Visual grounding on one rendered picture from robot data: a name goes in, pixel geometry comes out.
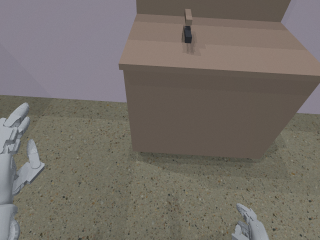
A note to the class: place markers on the left robot hand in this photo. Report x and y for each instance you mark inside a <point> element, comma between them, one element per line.
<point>11,130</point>

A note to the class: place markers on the robot left forearm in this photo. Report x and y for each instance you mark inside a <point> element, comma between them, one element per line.
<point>9,227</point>

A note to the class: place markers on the right robot hand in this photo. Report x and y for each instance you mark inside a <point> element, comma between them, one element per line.
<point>255,230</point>

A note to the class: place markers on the tap lever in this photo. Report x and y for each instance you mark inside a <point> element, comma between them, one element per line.
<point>187,34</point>

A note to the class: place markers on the counter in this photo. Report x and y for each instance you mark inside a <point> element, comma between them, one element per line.
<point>228,93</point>

